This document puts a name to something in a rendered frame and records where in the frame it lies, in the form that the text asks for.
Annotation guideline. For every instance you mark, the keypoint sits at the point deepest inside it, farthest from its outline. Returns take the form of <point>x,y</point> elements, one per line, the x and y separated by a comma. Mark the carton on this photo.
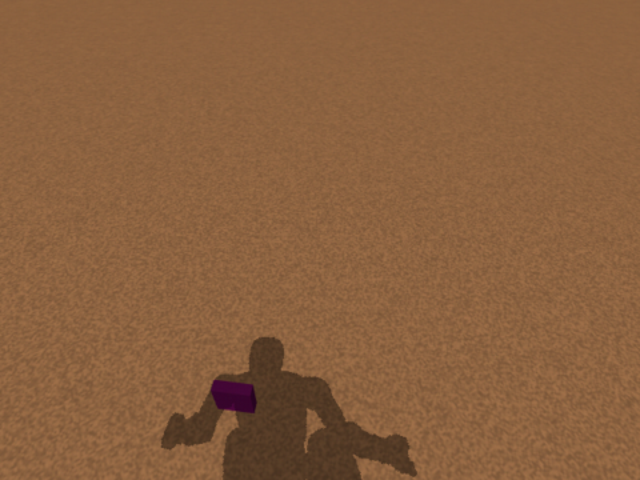
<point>234,396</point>

